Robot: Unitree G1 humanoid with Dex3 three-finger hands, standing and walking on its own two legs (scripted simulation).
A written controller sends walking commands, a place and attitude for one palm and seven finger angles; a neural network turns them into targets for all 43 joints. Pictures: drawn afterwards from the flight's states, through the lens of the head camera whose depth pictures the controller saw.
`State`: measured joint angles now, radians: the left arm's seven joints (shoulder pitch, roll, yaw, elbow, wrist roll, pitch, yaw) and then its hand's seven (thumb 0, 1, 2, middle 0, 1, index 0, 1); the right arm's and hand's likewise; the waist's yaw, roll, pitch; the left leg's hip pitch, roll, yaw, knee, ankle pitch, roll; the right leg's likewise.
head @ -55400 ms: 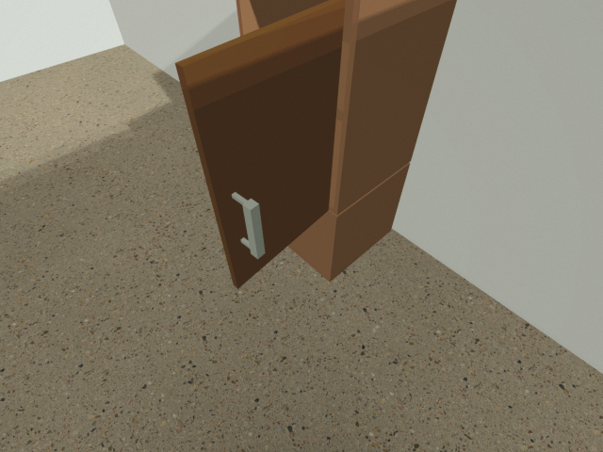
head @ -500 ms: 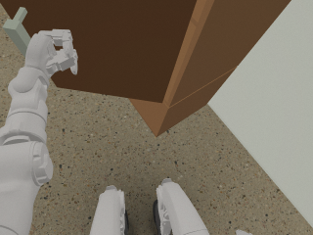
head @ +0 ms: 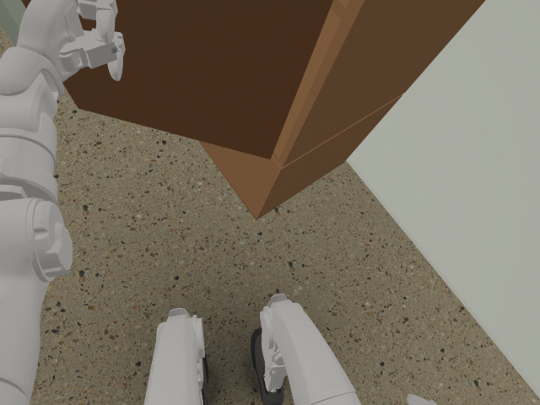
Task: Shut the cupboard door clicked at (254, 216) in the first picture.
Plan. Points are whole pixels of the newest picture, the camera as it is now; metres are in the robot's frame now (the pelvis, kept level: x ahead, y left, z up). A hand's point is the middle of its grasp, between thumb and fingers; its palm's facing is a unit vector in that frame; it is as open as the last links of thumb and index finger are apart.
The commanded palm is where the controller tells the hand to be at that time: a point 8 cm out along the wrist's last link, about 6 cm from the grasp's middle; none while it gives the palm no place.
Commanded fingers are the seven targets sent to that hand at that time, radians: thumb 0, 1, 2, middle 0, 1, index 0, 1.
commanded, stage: push the door shut along its arc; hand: left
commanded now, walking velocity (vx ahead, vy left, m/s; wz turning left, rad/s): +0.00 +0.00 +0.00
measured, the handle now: (30, 19) +0.61 +0.24 +0.07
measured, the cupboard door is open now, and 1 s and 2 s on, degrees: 42 32 32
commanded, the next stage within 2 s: pull the fist back off the door in 0.14 s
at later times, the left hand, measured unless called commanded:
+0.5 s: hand (137, 33) +0.61 +0.12 +0.06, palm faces +0.15 -0.99 -0.05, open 3.2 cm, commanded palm +0.57 +0.13 +0.07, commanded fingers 0.00 0.90 0.90 -1.30 -1.50 -1.30 -1.50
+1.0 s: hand (138, 94) +0.51 +0.12 +0.06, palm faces +0.11 -0.99 -0.03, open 3.1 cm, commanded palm +0.48 +0.15 +0.07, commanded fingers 0.00 0.90 0.90 -1.30 -1.50 -1.30 -1.50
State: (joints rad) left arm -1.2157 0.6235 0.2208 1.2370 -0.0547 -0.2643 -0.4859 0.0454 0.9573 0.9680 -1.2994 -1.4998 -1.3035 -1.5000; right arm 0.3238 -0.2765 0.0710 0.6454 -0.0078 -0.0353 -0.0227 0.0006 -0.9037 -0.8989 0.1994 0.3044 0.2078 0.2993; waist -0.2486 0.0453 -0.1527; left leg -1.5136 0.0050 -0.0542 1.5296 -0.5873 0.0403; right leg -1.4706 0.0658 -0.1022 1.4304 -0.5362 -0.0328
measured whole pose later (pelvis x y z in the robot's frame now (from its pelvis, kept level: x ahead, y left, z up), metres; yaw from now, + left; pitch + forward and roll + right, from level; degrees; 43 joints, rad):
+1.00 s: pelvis +0.03 -0.02 +0.04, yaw +3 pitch +29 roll -1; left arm -0.77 0.25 0.27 1.04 -0.03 -0.56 0.04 0.02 0.90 0.90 -1.30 -1.50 -1.30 -1.50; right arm 0.31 -0.26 -0.03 0.62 -0.06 0.04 0.08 0.00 -0.91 -0.90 0.20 0.30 0.20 0.30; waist -0.15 0.02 -0.17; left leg -1.28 -0.01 -0.02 1.36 -0.57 0.01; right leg -1.28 0.06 -0.06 1.33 -0.55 -0.06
